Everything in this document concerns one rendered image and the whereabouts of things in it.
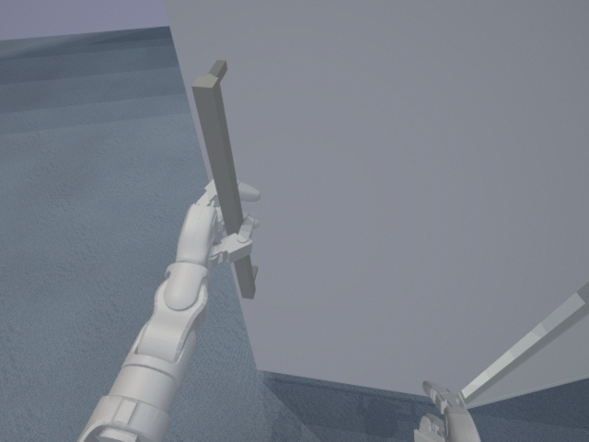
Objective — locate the handle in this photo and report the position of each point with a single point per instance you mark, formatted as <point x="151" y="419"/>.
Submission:
<point x="210" y="106"/>

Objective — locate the fridge door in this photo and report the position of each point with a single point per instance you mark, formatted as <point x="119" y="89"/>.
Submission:
<point x="423" y="169"/>

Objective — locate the left robot forearm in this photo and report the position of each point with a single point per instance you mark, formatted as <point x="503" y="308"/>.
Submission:
<point x="136" y="408"/>

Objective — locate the left robot hand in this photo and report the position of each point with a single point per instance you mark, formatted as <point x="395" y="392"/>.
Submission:
<point x="202" y="223"/>

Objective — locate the right robot hand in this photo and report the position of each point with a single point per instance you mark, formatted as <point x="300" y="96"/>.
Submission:
<point x="457" y="426"/>

